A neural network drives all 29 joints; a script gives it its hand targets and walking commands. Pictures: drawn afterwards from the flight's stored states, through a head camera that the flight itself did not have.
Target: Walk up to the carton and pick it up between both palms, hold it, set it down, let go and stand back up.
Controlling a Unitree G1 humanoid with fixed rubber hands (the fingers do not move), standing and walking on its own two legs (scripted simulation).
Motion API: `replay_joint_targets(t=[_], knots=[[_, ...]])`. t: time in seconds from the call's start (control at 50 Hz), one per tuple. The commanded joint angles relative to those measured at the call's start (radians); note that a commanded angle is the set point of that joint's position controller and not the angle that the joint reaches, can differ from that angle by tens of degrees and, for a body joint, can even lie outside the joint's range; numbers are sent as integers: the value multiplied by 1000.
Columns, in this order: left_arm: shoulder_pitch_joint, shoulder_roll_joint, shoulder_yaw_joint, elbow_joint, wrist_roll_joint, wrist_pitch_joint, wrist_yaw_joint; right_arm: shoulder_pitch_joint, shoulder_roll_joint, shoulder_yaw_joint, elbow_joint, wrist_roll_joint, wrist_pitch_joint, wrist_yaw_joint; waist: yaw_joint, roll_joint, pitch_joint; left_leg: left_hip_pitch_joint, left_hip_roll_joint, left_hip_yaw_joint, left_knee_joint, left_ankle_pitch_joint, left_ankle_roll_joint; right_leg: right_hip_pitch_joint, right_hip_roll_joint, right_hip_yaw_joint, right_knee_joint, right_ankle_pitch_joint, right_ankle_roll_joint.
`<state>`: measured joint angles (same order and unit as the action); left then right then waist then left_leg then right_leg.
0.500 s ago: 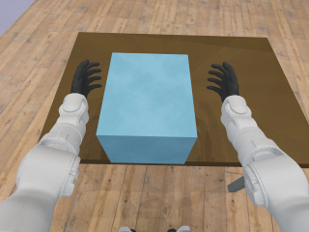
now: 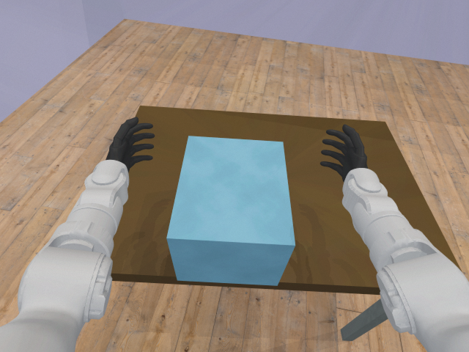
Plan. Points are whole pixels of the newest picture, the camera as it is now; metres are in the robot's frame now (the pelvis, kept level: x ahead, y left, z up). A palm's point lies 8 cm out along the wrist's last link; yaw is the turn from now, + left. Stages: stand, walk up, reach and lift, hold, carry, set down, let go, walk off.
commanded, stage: set down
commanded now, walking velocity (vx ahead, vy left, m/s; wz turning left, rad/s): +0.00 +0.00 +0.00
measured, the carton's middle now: (231, 208) +0.44 +0.02 -0.05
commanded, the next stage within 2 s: none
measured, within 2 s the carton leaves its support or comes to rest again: neither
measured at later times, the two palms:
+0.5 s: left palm (120, 215) +0.36 +0.22 +0.04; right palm (347, 228) +0.35 -0.18 +0.04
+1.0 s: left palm (109, 278) +0.27 +0.23 -0.01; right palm (351, 285) +0.26 -0.19 -0.01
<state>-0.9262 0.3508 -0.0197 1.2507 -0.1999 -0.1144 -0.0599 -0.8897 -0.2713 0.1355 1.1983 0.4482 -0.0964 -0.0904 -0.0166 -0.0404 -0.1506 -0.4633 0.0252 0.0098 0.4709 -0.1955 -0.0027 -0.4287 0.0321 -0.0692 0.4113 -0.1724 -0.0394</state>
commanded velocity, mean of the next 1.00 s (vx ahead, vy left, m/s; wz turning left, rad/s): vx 0.00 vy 0.00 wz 0.00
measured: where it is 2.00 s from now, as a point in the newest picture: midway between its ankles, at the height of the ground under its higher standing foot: outside the picture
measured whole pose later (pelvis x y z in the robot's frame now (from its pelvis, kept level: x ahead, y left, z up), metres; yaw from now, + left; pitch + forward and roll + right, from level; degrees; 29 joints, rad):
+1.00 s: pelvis +0.01 +0.00 +0.00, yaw +0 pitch +0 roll +0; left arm -0.11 0.27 -0.01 0.75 -0.21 -0.36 -0.04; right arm -0.08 -0.11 0.06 0.73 0.24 -0.39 -0.09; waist 0.00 -0.04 0.00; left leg -0.25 0.01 0.00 0.49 -0.25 -0.01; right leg -0.24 0.03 -0.05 0.47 -0.24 -0.04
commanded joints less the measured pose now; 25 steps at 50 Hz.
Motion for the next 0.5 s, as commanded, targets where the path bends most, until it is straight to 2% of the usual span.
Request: replay_joint_targets(t=[0.0,0.08,0.16,0.24,0.3,0.36,0.42,0.48], knots=[[-209,78,76,-219,62,-55,-5,-146,-77,-44,-173,-42,-83,-14,10,101,-394,343,-31,2,6,435,-47,188,3,26,-50,260,45],[-200,75,86,-354,36,-97,24,-141,-65,-127,-364,-128,-117,-20,-2,94,-430,329,-32,13,3,330,-40,168,4,23,-44,151,37],[-229,94,57,-444,-37,-136,55,-165,-59,-193,-528,-195,-116,-21,-15,90,-544,278,-32,12,20,247,-33,162,-1,29,4,128,34],[-179,103,43,-448,-65,-148,65,-111,-43,-179,-538,-197,-102,-20,-3,96,-594,254,-29,3,38,265,-32,189,-4,41,43,178,32],[-52,89,74,-421,-21,-136,44,15,-23,-136,-471,-169,-107,-27,9,84,-540,265,-32,-1,35,327,-33,248,-5,53,39,240,39],[44,67,94,-381,13,-128,26,107,9,-102,-406,-149,-118,-29,28,68,-401,256,-36,1,-2,258,-23,241,-13,63,1,142,37],[117,47,109,-379,39,-134,14,174,24,-82,-393,-142,-151,-33,26,61,-304,279,-38,-2,-5,286,-22,245,-13,66,-17,171,35],[195,33,112,-444,52,-139,8,239,23,-79,-423,-141,-195,-35,22,73,-253,325,-37,-5,-3,333,-34,253,-5,60,-29,189,26]])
